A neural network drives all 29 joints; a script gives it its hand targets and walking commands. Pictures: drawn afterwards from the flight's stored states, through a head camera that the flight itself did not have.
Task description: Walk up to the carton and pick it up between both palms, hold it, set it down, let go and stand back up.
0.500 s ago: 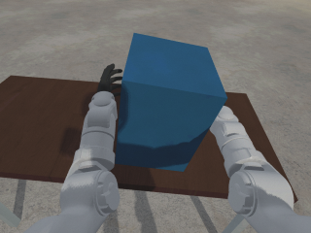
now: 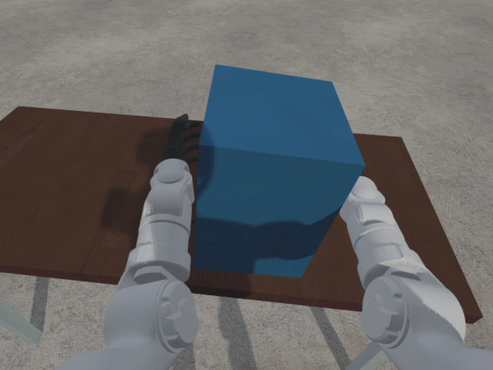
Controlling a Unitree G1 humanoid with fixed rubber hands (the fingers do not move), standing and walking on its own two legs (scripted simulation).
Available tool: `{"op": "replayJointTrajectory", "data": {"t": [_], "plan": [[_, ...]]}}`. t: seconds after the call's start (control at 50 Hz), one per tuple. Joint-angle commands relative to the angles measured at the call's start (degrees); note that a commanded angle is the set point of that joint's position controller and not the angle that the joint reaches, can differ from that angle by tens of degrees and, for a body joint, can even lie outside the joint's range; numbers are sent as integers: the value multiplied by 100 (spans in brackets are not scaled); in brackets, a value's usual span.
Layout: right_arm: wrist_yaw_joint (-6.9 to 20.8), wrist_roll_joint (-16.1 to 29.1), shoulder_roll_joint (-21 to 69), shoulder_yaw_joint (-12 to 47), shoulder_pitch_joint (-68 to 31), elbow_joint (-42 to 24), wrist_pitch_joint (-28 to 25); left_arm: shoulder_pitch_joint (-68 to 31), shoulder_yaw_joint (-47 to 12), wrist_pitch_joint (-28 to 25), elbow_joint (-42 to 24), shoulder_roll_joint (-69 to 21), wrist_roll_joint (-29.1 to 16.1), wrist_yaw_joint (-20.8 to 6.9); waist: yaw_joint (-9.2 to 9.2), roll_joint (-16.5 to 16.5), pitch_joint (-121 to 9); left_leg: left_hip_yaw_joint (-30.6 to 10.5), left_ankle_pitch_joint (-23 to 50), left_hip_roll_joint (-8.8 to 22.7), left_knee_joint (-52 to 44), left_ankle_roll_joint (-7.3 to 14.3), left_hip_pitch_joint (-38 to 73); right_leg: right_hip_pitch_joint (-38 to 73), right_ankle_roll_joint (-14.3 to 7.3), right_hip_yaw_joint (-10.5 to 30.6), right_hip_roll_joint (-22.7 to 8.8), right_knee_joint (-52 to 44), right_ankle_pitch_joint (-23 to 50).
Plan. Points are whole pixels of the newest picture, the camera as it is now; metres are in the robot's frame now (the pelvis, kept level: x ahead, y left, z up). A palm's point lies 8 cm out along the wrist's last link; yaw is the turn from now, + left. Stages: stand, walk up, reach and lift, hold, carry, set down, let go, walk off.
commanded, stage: set down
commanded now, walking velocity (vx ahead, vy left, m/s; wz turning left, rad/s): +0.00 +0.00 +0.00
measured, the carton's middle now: (260, 177) +0.43 +0.02 +0.10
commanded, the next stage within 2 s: none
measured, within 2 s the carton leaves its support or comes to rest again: rests again in 0.86 s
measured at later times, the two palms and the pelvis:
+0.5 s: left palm (181, 175) +0.40 +0.16 +0.12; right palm (350, 189) +0.41 -0.14 +0.10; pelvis +0.00 +0.00 +0.00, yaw -1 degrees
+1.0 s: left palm (180, 184) +0.40 +0.16 +0.10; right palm (347, 195) +0.41 -0.13 +0.09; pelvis +0.00 +0.00 +0.00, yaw -1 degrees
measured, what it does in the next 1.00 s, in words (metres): stands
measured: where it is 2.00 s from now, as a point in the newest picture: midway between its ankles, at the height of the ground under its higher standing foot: outside the picture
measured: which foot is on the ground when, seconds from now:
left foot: down 0.00-1.00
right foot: down 0.00-1.00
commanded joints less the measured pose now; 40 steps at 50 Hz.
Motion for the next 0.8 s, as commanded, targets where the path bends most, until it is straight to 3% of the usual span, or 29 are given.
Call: {"op": "replayJointTrajectory", "data": {"t": [0.0, 0.06, 0.12, 0.2, 0.28, 0.34, 0.42, 0.5, 0.66, 0.78], "plan": [[867, -6, 2383, 1184, -4734, -1391, -833, -3179, -1497, -131, -163, -2610, -203, -508, 30, 155, -3116, 401, 1648, -201, 108, -101, 1047, 1095, 448, -235, 0, 164, 2426], [884, -51, 2427, 1162, -4502, -1221, -895, -3179, -1629, -213, -344, -2688, -202, -486, -13, 287, -3172, 413, 1985, -183, 211, -177, 1190, 1028, 428, -270, 24, 225, 2631], [880, -178, 2472, 1124, -4441, -1253, -904, -3060, -1471, -227, -268, -2626, -124, -519, -11, 97, -3049, 440, 1669, -200, 95, -72, 928, 1142, 491, -233, -21, 222, 2603], [922, -208, 2492, 1117, -4338, -1253, -1026, -3051, -1578, -355, -351, -2719, -107, -474, 27, 308, -3263, 443, 2063, -176, 231, -169, 1072, 1093, 424, -267, 3, 289, 2805], [955, -271, 2505, 1125, -4301, -1273, -1032, -2999, -1412, -396, -253, -2604, -53, -497, 100, 57, -3117, 473, 1599, -195, 55, -32, 739, 1238, 495, -203, -53, 289, 2620], [958, -355, 2564, 1074, -4156, -1228, -1079, -2932, -1427, -472, -243, -2645, -6, -499, 71, 114, -3137, 496, 1797, -187, 106, -74, 814, 1270, 495, -223, -40, 348, 2907], [989, -447, 2517, 966, -4106, -1117, -1100, -2984, -1359, -541, -278, -2636, 46, -476, 79, 172, -3076, 496, 1722, -157, 79, -74, 830, 1110, 448, -241, -45, 279, 2547], [1023, -524, 2556, 970, -3992, -1212, -1200, -2887, -1360, -627, -333, -2666, 50, -451, 100, 111, -3280, 535, 1875, -133, 124, -57, 842, 1181, 457, -234, -42, 342, 2799], [1042, -673, 2526, 840, -3799, -1144, -1252, -2764, -1240, -745, -240, -2616, 162, -469, 112, 75, -2971, 567, 1506, -145, -1, -2, 712, 1154, 487, -219, -89, 305, 2521], [1055, -766, 2559, 800, -3684, -1125, -1353, -2635, -1272, -841, -281, -2719, 218, -428, 99, 91, -3166, 588, 1769, -131, 111, -33, 832, 1036, 444, -247, -31, 308, 2556]]}}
